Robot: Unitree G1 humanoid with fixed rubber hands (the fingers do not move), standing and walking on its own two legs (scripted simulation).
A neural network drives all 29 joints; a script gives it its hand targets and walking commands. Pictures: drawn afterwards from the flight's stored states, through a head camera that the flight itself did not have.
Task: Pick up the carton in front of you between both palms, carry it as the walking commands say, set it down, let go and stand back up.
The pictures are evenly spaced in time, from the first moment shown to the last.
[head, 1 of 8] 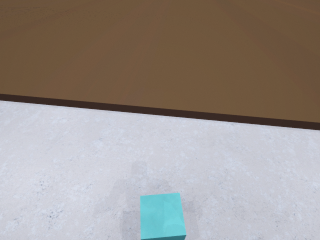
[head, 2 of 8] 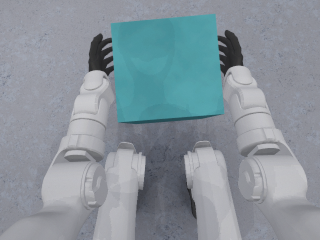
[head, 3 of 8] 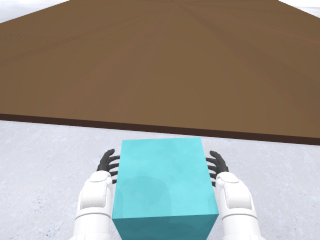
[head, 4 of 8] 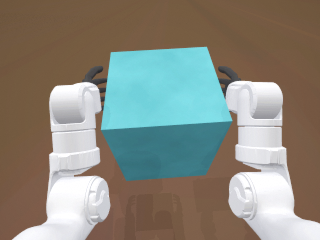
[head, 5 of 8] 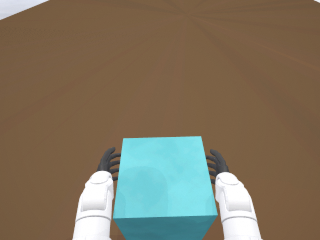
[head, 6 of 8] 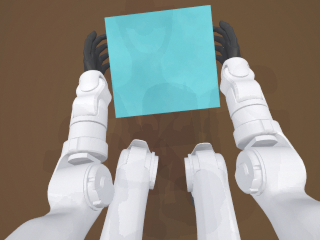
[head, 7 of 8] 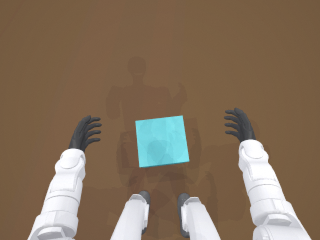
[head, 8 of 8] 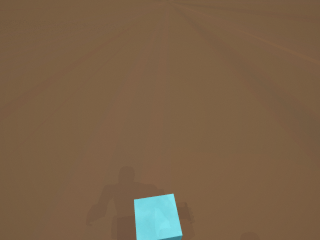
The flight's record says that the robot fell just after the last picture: no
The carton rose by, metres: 0.86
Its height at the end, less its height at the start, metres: +0.09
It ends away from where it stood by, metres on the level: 2.84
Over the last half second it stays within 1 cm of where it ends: yes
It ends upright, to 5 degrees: yes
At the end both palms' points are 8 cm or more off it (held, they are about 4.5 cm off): yes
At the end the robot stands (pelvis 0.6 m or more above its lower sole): yes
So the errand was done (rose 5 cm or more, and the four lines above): yes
